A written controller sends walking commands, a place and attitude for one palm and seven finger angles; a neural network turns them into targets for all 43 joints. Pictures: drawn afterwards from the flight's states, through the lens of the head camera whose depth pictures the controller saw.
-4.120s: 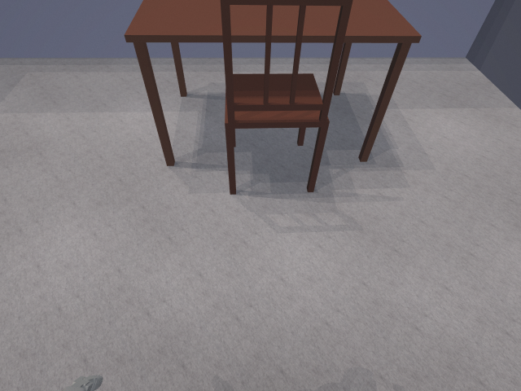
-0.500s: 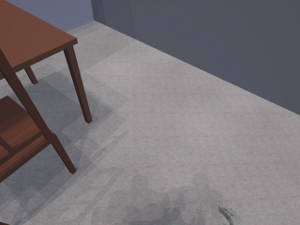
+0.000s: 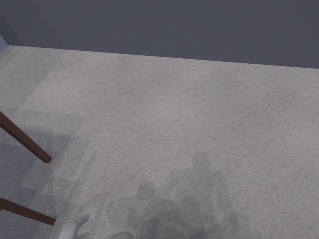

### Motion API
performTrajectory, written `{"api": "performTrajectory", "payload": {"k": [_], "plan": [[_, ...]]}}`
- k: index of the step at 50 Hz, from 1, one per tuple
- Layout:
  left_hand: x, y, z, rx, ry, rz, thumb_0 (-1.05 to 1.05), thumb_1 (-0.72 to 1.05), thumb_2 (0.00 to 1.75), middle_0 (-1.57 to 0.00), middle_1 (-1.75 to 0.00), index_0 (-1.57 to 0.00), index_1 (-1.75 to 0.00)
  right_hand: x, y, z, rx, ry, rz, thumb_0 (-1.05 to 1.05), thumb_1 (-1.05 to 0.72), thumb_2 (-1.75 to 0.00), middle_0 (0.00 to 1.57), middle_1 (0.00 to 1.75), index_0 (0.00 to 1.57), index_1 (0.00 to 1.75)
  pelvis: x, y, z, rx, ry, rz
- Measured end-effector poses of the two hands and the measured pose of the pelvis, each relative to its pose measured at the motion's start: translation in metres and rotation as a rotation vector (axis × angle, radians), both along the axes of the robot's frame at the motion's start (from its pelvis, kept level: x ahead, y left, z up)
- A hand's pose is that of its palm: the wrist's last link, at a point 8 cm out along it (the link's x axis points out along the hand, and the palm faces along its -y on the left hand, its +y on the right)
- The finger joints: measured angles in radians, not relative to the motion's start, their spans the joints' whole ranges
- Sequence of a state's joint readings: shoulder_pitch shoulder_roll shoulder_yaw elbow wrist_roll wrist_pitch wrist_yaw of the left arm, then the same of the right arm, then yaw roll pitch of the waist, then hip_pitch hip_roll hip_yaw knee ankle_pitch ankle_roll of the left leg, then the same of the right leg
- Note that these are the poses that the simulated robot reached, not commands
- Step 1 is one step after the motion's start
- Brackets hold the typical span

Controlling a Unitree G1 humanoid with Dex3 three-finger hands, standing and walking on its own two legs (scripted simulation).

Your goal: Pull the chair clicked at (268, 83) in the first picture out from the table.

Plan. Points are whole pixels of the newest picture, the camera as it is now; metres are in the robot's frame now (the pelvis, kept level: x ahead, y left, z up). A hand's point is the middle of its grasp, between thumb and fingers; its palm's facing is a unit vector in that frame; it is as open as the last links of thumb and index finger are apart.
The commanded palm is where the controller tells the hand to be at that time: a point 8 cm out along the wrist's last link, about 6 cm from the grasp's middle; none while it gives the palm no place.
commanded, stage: walk to a spot facing it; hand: left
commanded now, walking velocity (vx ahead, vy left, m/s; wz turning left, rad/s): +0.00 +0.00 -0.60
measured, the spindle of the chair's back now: out of the picture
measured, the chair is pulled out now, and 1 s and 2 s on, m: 0.00 0.00 0.00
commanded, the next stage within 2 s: turn to face it in 0.96 s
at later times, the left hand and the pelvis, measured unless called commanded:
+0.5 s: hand out of the picture +0.12 +0.23 -0.16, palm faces -0.22 -0.95 -0.20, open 7.4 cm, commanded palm none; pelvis +0.00 +0.04 +0.01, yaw -18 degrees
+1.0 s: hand (128, 228) +0.17 +0.10 -0.14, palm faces -0.51 -0.82 -0.25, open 7.4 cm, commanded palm none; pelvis +0.00 -0.02 +0.02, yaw -34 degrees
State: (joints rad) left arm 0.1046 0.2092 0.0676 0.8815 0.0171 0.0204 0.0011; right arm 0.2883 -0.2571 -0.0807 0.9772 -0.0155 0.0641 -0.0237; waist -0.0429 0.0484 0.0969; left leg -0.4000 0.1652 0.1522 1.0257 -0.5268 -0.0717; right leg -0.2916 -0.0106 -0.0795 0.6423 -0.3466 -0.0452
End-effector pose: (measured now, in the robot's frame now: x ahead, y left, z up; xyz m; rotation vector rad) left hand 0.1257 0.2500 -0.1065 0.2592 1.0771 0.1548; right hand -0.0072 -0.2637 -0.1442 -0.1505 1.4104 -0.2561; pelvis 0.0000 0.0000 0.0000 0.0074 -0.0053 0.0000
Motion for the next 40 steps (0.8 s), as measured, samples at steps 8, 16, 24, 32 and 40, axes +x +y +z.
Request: {"api": "performTrajectory", "payload": {"k": [8,16,24,32,40], "plan": [[0.016,-0.018,0.012,-0.002,0.008,-0.088,0.01,0.90,0.90,-0.20,-0.29,-0.20,-0.30,0.025,-0.001,0.015,0.005,-0.133,-0.050,0.01,-0.91,-0.89,0.20,0.30,0.19,0.30,0.000,-0.005,0.013,0.017,0.000,-0.095],[0.006,-0.005,-0.007,-0.038,0.074,-0.130,0.01,0.90,0.90,-0.20,-0.30,-0.21,-0.30,0.058,0.015,0.032,-0.035,-0.267,-0.072,0.00,-0.91,-0.89,0.20,0.30,0.20,0.30,-0.001,0.016,0.011,0.004,0.006,-0.194],[0.004,0.025,-0.028,-0.064,0.160,-0.179,0.01,0.90,0.90,-0.20,-0.29,-0.20,-0.30,0.041,0.040,0.050,-0.103,-0.303,-0.109,0.00,-0.90,-0.89,0.21,0.30,0.20,0.30,-0.002,0.041,0.009,-0.019,0.002,-0.300],[0.009,0.021,-0.020,-0.045,0.232,-0.266,0.01,0.91,0.90,-0.19,-0.29,-0.20,-0.30,-0.011,0.051,0.048,-0.088,-0.239,-0.251,0.00,-0.90,-0.89,0.21,0.30,0.20,0.30,-0.002,0.043,0.016,-0.032,0.006,-0.406],[0.050,-0.043,-0.013,-0.014,0.170,-0.449,0.01,0.91,0.90,-0.19,-0.29,-0.20,-0.30,-0.096,0.045,0.016,-0.030,-0.139,-0.440,0.00,-0.90,-0.89,0.21,0.30,0.20,0.30,-0.012,0.018,0.006,-0.013,0.012,-0.524]]}}
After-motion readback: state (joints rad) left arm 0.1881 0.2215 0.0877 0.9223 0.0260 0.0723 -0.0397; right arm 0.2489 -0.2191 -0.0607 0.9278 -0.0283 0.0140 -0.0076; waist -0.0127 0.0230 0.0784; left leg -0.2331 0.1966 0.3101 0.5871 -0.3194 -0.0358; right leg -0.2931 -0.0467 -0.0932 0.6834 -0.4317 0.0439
